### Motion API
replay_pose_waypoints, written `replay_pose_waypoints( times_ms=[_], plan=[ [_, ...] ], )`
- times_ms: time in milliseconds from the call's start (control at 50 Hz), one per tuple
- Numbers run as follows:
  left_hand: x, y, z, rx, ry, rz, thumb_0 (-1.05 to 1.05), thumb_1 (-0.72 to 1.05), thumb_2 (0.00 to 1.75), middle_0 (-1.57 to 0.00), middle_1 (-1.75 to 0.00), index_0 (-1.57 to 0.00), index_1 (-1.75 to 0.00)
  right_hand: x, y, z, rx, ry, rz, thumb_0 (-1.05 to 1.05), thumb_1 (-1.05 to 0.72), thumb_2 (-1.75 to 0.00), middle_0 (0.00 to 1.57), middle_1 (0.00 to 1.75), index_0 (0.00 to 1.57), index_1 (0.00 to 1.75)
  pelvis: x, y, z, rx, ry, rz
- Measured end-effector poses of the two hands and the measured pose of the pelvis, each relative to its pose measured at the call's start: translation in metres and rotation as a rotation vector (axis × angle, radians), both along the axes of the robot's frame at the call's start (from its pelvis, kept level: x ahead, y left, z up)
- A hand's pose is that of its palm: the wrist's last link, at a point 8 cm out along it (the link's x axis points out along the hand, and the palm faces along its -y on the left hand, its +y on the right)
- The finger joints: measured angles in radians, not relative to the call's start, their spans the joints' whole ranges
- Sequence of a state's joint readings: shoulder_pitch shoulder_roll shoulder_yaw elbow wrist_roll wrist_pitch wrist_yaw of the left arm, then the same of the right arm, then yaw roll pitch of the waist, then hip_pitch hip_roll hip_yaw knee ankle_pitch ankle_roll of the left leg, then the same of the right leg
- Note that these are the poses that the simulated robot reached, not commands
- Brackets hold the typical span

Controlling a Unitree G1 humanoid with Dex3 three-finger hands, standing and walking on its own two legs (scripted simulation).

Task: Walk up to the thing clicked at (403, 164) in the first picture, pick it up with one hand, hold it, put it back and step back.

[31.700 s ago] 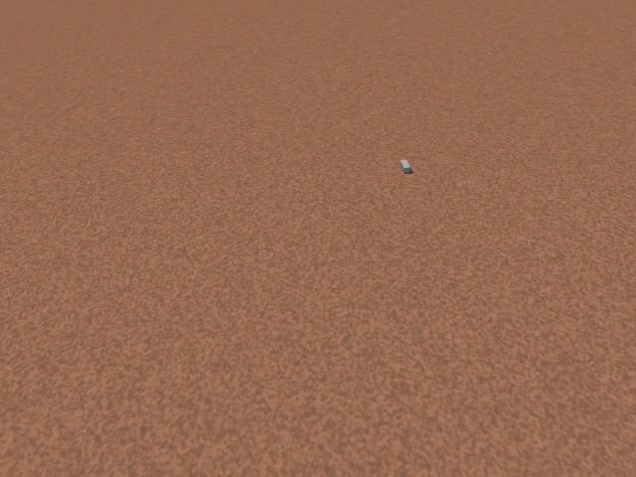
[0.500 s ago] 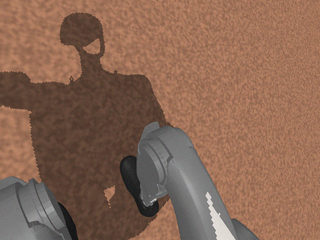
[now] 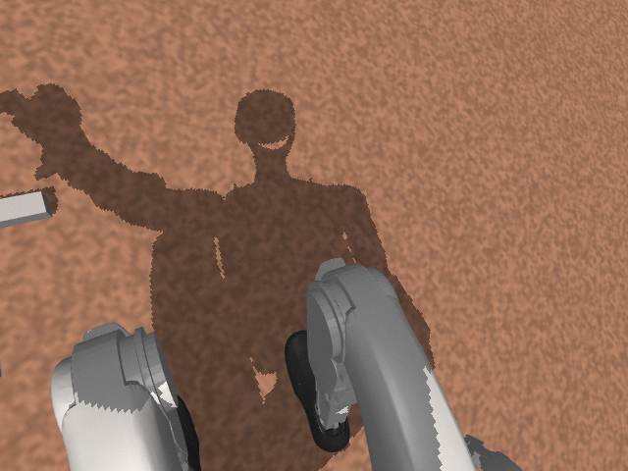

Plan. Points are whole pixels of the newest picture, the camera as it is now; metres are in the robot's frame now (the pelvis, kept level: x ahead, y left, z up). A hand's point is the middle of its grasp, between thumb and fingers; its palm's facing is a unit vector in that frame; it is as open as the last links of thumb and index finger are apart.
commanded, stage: withdraw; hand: left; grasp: from above
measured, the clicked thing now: (20, 209) +0.50 +0.31 -0.31
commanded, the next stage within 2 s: home in 0.38 s
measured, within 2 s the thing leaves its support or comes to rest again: neither
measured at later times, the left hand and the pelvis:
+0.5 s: hand out of the picture +0.47 +0.31 -0.14, palm faces -0.50 -0.07 -0.86, open 11.0 cm; pelvis -0.02 +0.00 +0.01, yaw +4 degrees
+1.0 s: hand out of the picture +0.44 +0.30 -0.06, palm faces -0.28 -0.52 -0.81, open 8.4 cm; pelvis +0.00 +0.00 +0.07, yaw +5 degrees
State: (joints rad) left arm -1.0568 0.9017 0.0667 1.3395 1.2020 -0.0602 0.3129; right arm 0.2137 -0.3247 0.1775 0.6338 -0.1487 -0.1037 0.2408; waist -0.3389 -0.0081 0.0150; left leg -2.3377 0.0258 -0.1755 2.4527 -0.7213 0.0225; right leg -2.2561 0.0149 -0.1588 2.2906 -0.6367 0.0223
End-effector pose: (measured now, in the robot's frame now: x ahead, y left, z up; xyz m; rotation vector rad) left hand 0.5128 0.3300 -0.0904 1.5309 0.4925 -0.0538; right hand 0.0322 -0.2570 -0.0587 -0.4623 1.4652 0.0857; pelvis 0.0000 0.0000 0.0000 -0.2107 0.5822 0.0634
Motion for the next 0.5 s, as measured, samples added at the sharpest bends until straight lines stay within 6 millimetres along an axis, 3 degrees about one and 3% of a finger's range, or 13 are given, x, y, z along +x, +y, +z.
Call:
replay_pose_waypoints(
  times_ms=[140, 260, 380, 500],
  plan=[
    [-0.016, -0.010, 0.048, -0.034, 0.107, -0.023, 0.00, -0.16, 0.73, -0.41, -0.65, -0.40, -0.66, 0.017, -0.010, 0.008, -0.022, -0.050, -0.031, 0.00, -0.91, -0.90, 0.20, 0.30, 0.20, 0.30, -0.009, -0.003, 0.025, 0.032, 0.003, 0.029],
    [-0.024, -0.020, 0.061, -0.060, 0.139, -0.080, 0.00, -0.11, 0.69, -0.46, -0.61, -0.44, -0.62, 0.018, -0.021, 0.019, -0.084, -0.069, -0.025, 0.00, -0.90, -0.90, 0.20, 0.30, 0.20, 0.30, -0.016, -0.006, 0.035, 0.046, -0.004, 0.038],
    [-0.029, -0.021, 0.047, -0.059, 0.143, -0.108, 0.00, -0.06, 0.66, -0.49, -0.57, -0.48, -0.58, 0.009, -0.024, 0.017, -0.123, -0.045, -0.025, 0.00, -0.90, -0.90, 0.20, 0.29, 0.20, 0.30, -0.018, -0.006, 0.028, 0.049, -0.006, 0.037],
    [-0.035, -0.020, 0.008, -0.062, 0.172, -0.118, 0.00, -0.02, 0.62, -0.52, -0.54, -0.51, -0.54, -0.005, -0.015, 0.003, -0.115, -0.006, -0.023, 0.00, -0.90, -0.90, 0.20, 0.29, 0.20, 0.30, -0.017, -0.004, 0.013, 0.044, -0.013, 0.034]
  ],
)
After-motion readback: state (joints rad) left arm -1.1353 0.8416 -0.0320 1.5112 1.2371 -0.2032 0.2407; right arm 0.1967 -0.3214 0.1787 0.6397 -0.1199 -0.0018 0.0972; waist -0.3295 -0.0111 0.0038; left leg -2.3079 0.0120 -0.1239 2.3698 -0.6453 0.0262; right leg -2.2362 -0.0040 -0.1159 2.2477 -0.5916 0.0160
